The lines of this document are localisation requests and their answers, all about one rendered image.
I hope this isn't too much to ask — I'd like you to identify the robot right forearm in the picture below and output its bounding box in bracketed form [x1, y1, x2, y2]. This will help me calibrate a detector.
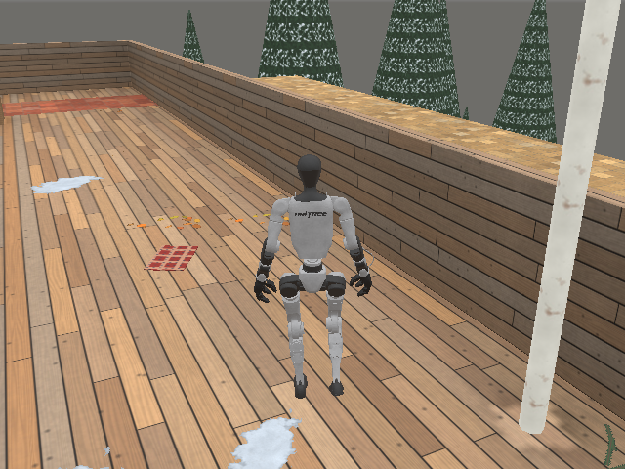
[350, 235, 369, 277]

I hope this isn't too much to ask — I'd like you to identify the right robot foot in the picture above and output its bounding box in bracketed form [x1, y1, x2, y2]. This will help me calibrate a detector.
[329, 379, 344, 396]

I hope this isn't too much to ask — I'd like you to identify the right robot upper arm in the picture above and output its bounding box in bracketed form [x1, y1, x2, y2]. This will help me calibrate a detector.
[331, 196, 359, 250]

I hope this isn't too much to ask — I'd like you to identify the robot right hand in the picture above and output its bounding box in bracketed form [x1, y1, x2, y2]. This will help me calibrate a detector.
[350, 274, 372, 297]

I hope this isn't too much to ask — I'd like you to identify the left robot upper arm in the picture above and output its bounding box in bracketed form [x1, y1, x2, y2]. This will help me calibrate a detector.
[265, 197, 290, 253]

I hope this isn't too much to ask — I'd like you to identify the robot left hand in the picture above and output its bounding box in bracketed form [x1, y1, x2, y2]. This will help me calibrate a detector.
[254, 279, 277, 303]

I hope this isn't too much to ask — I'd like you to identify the robot left forearm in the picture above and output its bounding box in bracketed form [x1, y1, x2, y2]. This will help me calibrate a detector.
[256, 238, 274, 282]

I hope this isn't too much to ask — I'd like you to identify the left robot thigh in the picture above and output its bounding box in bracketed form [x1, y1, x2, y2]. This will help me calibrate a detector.
[279, 273, 305, 339]

